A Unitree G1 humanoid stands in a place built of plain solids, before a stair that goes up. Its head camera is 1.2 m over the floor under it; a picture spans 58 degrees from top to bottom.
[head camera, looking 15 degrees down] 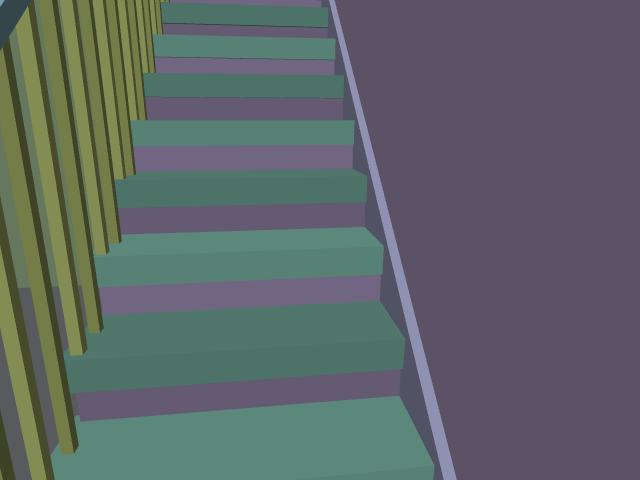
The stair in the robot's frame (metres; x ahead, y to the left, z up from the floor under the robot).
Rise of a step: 0.20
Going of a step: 0.26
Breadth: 0.94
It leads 7 degrees to the left of straight ahead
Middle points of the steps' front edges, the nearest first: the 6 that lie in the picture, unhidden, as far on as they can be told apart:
1.07 0.22 0.60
1.32 0.25 0.81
1.58 0.29 1.01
1.83 0.32 1.21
2.09 0.35 1.42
2.34 0.39 1.62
